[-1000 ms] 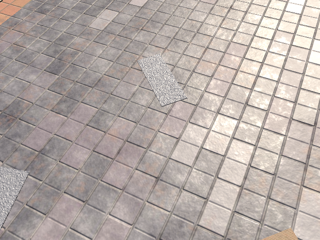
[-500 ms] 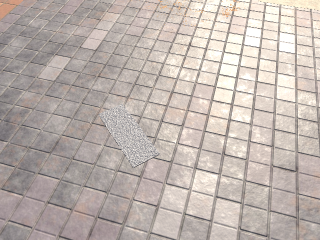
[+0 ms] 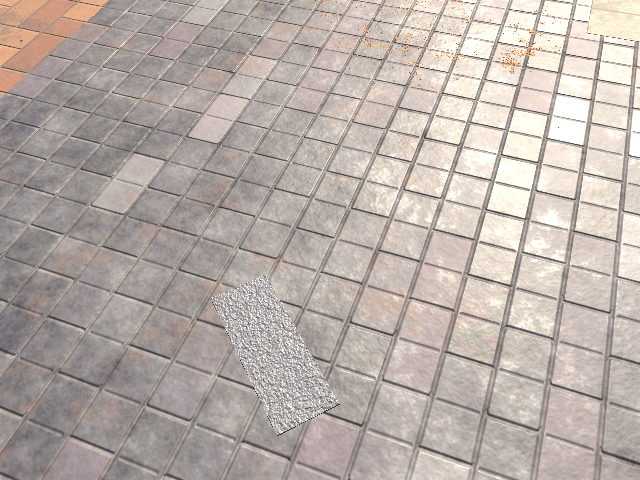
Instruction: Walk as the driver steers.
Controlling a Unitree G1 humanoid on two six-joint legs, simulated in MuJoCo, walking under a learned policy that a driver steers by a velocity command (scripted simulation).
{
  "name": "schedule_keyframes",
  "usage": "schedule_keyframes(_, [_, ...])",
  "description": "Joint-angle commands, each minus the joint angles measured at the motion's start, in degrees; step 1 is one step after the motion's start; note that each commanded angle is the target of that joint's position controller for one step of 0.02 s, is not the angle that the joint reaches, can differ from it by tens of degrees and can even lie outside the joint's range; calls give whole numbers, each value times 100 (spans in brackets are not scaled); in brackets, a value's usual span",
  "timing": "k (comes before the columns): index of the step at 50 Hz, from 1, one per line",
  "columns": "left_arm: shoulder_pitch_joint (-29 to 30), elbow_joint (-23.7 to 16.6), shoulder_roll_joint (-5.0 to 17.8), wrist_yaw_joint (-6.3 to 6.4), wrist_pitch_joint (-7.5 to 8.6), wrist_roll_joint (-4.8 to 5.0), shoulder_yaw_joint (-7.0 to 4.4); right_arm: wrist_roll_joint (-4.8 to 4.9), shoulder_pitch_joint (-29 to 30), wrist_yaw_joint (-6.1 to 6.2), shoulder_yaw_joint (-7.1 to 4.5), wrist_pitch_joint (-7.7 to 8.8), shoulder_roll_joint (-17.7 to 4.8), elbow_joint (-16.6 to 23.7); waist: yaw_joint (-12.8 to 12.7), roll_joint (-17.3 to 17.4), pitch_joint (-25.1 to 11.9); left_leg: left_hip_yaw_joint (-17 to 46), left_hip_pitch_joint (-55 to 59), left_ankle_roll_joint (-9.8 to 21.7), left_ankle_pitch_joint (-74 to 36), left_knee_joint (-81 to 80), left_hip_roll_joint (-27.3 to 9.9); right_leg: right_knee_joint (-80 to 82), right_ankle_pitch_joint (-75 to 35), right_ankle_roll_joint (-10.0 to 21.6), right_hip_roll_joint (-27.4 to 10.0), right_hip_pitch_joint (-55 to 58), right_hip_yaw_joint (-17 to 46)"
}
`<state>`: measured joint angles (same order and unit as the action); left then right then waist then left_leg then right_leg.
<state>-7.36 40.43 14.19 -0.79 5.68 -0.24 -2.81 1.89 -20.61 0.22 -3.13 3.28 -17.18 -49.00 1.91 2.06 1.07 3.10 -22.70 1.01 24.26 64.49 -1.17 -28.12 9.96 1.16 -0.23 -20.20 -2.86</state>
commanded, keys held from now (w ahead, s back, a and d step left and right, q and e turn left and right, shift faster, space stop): w+q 0.36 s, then q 0.64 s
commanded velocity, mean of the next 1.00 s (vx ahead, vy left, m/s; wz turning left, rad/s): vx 0.29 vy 0.00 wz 0.56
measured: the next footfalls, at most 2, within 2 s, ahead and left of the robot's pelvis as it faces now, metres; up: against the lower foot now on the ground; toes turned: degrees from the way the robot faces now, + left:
left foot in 0.38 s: +0.34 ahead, +0.18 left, +0.00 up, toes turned +18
right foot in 0.88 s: +0.53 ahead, +0.05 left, +0.00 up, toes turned +37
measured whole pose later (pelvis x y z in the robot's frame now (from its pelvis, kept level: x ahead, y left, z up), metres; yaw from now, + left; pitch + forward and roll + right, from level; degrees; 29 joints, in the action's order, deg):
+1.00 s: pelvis +0.39 +0.09 +0.00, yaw +37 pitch +2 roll +0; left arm -5.9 40.7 15.7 0.9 1.6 -1.1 -3.1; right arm 1.0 -10.4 1.7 -4.8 -2.7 -19.8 -36.1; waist 0.4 2.2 2.1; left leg 6.8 -27.0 -3.0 31.0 63.5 5.9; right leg -28.2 10.2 0.5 0.0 -20.2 0.7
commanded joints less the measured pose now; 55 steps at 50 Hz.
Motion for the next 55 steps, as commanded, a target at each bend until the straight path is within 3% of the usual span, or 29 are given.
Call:
schedule_keyframes(1, [-377,-7,561,9,51,-28,-180,-13,160,-3,-160,-43,-419,543,-222,-947,-144,266,-1562,-44,-588,275,-673,1767,33,934,-1580,1325,1563])
schedule_keyframes(4, [-288,133,710,29,148,-52,-261,-41,298,-12,-147,-178,-235,693,-93,-690,16,272,-1607,-156,-1105,-26,-731,2069,-755,1037,-1583,1047,845])
schedule_keyframes(8, [-396,301,906,100,119,-46,-327,-61,816,-124,-106,-148,-149,898,-217,-520,120,125,-1627,-160,-2275,-1293,-683,2112,-1221,932,-1424,1261,-33])
schedule_keyframes(12, [-728,461,1140,135,19,42,-399,-69,1623,-270,-49,-125,-95,1219,-530,-406,336,-265,-1527,-17,-2570,-2317,-566,2056,-1225,818,-1535,1680,-466])
schedule_keyframes(15, [-891,577,1286,133,-103,144,-458,-69,1923,-344,-78,-146,-209,1456,-557,-454,419,-461,-1603,196,-2002,-2670,-450,1714,-1695,682,-1714,2292,-622])
schedule_keyframes(17, [-833,578,1456,153,-186,194,-504,-84,1716,-359,-168,-173,-378,1519,-335,-628,150,-787,-1036,417,-1393,-2744,-111,982,-3444,552,-1713,2512,-807])
schedule_keyframes(18, [-776,567,1514,164,-238,220,-516,-76,1211,-346,-274,-189,-548,1429,-17,-663,-181,-972,-320,564,-1240,-2842,160,175,-4323,461,-1622,2468,-941])
schedule_keyframes(19, [-710,529,1419,182,-278,232,-471,-79,280,-287,-467,-202,-872,1184,488,-521,-632,-1030,997,759,-1672,-3239,477,-1136,-4527,241,-1349,2010,-1120])
schedule_keyframes(20, [-865,389,1124,197,-238,45,-351,-90,-428,-153,-659,-259,-1459,1065,675,312,-1178,297,2695,1112,-2770,-3315,-332,-3027,-2409,-128,-1026,531,-1138])
schedule_keyframes(21, [-1382,97,424,137,-96,-136,-118,-172,11,-142,-665,-204,-1974,1264,-103,1549,-1845,3507,4154,2277,-3017,-3905,-1779,-4934,2728,-513,217,-1691,-330])
schedule_keyframes(22, [-823,139,994,85,40,62,-201,-171,-87,-207,-523,-129,-1474,1445,410,576,-2353,3757,4224,2257,-3479,-4263,-1924,-5366,2781,-426,65,-1995,753])
schedule_keyframes(23, [-424,-11,1104,81,76,217,-231,-176,120,-236,-439,-63,-1204,1406,361,327,-1651,2802,3701,2048,-4181,-4203,-1749,-5241,2311,-326,-133,-2294,712])
schedule_keyframes(24, [-383,35,1024,140,79,126,-208,-98,379,-223,-398,-42,-1021,1390,142,-113,-1112,2116,2925,1781,-4448,-4160,-1421,-4781,1863,-296,-368,-2218,675])
schedule_keyframes(25, [-383,75,1067,200,38,2,-242,-81,690,-183,-367,-65,-881,1440,-44,-138,-807,1715,2207,1617,-4534,-4248,-1227,-4370,1559,-318,-527,-1955,668])
schedule_keyframes(27, [-541,79,1082,226,-137,-19,-277,-222,1014,-130,-335,-103,-829,1587,-341,17,-729,1425,1274,1573,-4979,-4478,-1044,-4064,1286,-373,-535,-1289,680])
schedule_keyframes(29, [-624,86,904,255,-241,-56,-230,-228,1024,-74,-373,-102,-950,1561,-430,33,-790,1161,978,1591,-5444,-4499,-922,-3603,1025,-501,-402,-1142,610])
schedule_keyframes(33, [-169,-42,753,253,-311,-65,-151,-105,938,93,-388,-256,-993,1490,-301,223,-902,1061,991,1328,-4899,-4333,-659,-2405,177,-660,-173,-1132,663])
schedule_keyframes(38, [451,-228,815,162,-331,8,-144,-115,853,171,-388,-442,-996,1479,-77,462,-768,1622,1112,1125,-3668,-4102,-625,-1271,-31,-653,96,-909,820])
schedule_keyframes(40, [478,-268,886,131,-294,12,-178,-108,885,164,-374,-479,-958,1507,-84,573,-706,1972,1243,1079,-3483,-3889,-624,-875,232,-578,199,-754,880])
schedule_keyframes(42, [275,-249,947,108,-228,19,-231,-76,1080,173,-350,-496,-907,1585,-259,705,-655,2259,1330,909,-3234,-3625,-496,-71,8,-431,221,-309,860])
schedule_keyframes(43, [82,-208,982,109,-184,0,-260,-59,1196,183,-324,-498,-842,1640,-403,679,-657,2233,1190,719,-2945,-3381,-296,609,-774,-296,92,228,841])
schedule_keyframes(44, [-100,-233,1305,147,-171,-90,-333,-137,1027,182,-243,-480,-573,1715,-316,143,-963,1915,730,445,-1853,-2672,29,635,-1896,47,-839,1133,1498])
schedule_keyframes(45, [27,-271,1652,193,-254,-210,-395,-166,360,179,-193,-457,-347,1704,137,-1355,-987,941,-502,42,1048,-1534,926,531,-3832,991,-2046,1999,2803])
schedule_keyframes(46, [-334,-179,1396,178,-296,-180,-373,-187,298,166,-292,-427,-822,1698,-73,-1727,-1159,616,-1122,-260,1777,-255,785,641,-3927,1647,-2635,2114,3683])
schedule_keyframes(47, [-241,-262,1107,184,-306,-121,-290,-130,367,156,-412,-457,-1153,1591,-135,-1182,-1028,673,-1234,-396,1371,425,541,566,-3539,1570,-2362,1978,3108])
schedule_keyframes(48, [-43,-295,934,191,-340,-96,-248,-81,484,172,-451,-538,-1166,1503,-114,-876,-850,556,-1290,-501,967,669,417,525,-3091,1289,-1941,1779,2402])
schedule_keyframes(49, [128,-343,861,204,-381,-51,-220,-68,557,188,-449,-623,-1087,1494,-101,-810,-703,496,-1312,-576,685,714,327,592,-2613,1118,-1697,1573,1999])
schedule_keyframes(52, [242,-311,968,267,-500,-88,-243,-23,769,142,-330,-708,-647,1644,-133,-1095,-490,20,-1009,-668,141,145,232,905,-2124,1058,-1302,1162,1179])
schedule_keyframes(55, [158,-278,1107,302,-562,-85,-308,-61,1041,103,-272,-687,-529,1810,-294,-1251,-675,-141,-757,-660,34,-719,28,935,-2132,1183,-1494,1407,926])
